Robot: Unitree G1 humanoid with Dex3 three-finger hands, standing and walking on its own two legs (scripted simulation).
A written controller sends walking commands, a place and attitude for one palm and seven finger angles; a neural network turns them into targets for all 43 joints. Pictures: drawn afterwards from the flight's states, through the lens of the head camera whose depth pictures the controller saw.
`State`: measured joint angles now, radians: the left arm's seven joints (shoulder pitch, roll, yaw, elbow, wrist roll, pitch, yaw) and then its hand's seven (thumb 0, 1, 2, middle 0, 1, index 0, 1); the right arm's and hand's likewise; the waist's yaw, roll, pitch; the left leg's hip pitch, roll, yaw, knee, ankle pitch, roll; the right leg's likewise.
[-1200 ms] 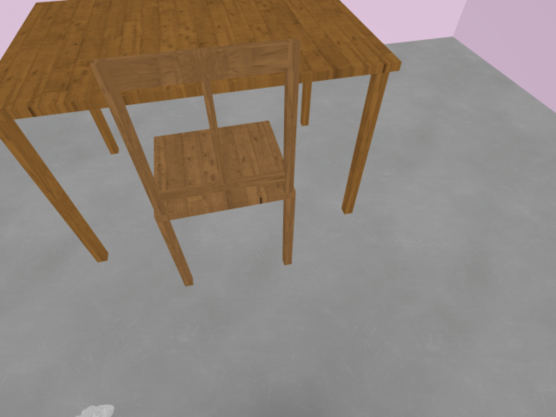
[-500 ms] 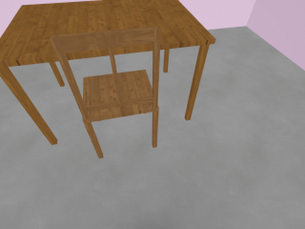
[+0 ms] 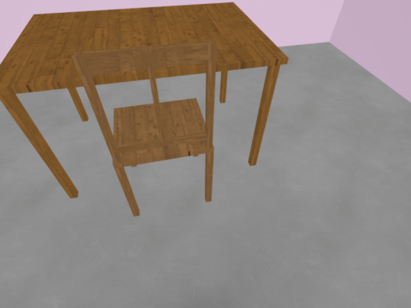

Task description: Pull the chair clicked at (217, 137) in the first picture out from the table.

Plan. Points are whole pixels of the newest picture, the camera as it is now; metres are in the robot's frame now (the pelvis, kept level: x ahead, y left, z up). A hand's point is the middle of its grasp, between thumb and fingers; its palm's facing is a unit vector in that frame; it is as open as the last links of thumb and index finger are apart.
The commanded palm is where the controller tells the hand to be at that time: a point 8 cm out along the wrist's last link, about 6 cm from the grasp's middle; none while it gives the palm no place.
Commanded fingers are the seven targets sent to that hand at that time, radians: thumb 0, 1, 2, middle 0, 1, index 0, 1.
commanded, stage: look at it before walking up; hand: left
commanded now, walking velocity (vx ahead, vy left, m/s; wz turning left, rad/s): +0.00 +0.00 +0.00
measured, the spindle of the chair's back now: (157, 108) +0.78 +0.22 -0.08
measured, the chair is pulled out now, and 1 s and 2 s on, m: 0.00 0.00 0.00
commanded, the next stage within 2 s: walk to a spot facing it in 0.24 s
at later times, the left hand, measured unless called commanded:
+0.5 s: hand out of the picture +0.05 +0.23 -0.17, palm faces -0.04 -0.95 -0.30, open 7.4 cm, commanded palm none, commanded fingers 0.00 0.90 0.90 -0.20 -0.30 -0.20 -0.30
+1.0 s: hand out of the picture +0.05 +0.17 -0.17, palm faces -0.22 -0.94 -0.25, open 7.4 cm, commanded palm none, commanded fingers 0.00 0.90 0.90 -0.20 -0.30 -0.20 -0.30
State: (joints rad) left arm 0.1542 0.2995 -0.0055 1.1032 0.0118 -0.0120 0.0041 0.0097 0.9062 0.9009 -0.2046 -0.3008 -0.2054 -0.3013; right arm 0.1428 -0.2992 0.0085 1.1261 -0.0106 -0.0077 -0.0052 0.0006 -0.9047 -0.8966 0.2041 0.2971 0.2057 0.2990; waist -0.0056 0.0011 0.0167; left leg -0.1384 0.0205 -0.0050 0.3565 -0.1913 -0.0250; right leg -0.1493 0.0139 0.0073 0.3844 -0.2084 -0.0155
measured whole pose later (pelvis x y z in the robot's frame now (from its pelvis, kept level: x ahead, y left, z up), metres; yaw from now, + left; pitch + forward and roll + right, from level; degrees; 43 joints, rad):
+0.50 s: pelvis +0.00 +0.00 +0.00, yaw -3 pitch -1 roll +0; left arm 0.19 0.28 0.01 1.09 0.01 0.01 0.01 0.01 0.91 0.90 -0.20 -0.30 -0.20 -0.30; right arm 0.15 -0.28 0.00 1.11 -0.01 0.00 -0.02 0.00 -0.91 -0.90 0.20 0.30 0.20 0.30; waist 0.01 0.00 0.03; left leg -0.16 0.03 0.04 0.40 -0.22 -0.02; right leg -0.19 0.03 0.05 0.43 -0.22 -0.01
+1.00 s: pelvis -0.03 -0.01 -0.01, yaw -18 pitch +1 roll +2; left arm 0.29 0.18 0.05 0.93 0.02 0.03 0.00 0.01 0.91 0.90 -0.21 -0.30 -0.21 -0.30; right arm 0.13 -0.23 -0.06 0.93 -0.01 0.05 -0.02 0.00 -0.91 -0.90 0.20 0.30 0.20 0.30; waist 0.04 0.00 0.07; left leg -0.44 0.02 -0.01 0.99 -0.39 -0.05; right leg -0.32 0.10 0.12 0.49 -0.17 -0.07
